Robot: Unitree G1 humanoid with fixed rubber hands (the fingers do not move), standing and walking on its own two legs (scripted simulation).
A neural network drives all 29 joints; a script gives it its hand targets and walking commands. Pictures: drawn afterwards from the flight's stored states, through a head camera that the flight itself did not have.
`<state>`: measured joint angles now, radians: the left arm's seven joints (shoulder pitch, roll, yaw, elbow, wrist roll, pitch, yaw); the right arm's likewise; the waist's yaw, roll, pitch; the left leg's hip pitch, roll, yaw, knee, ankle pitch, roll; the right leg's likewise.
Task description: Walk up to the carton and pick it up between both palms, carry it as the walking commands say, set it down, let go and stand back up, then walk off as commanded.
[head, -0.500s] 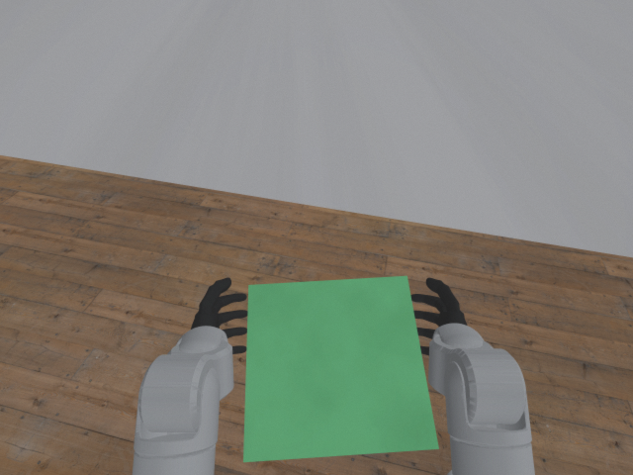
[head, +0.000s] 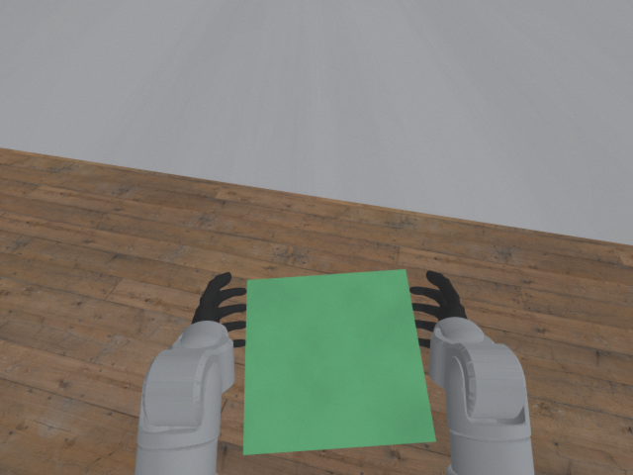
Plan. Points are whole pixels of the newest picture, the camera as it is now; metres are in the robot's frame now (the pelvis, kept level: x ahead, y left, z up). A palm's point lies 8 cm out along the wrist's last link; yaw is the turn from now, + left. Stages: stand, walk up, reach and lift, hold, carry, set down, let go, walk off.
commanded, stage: carry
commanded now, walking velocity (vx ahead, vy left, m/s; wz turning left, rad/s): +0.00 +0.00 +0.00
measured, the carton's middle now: (332, 367) +0.28 -0.01 +0.01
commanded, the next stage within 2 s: none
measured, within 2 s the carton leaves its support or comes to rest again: neither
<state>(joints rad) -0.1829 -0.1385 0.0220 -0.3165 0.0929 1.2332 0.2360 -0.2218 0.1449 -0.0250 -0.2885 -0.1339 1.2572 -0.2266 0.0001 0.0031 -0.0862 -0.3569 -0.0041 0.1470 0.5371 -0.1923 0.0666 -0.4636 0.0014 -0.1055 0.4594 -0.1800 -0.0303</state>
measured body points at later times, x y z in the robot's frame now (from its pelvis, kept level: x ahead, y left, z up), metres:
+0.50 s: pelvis -0.02 -0.01 +0.00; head -0.02 +0.00 +0.45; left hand +0.27 +0.13 +0.09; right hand +0.27 -0.15 +0.09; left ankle -0.06 +0.11 -0.73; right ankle +0.11 -0.08 -0.73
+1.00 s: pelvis +0.00 +0.04 +0.00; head -0.02 +0.04 +0.45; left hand +0.28 +0.19 +0.08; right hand +0.29 -0.09 +0.08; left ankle -0.06 +0.11 -0.73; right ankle +0.11 -0.08 -0.73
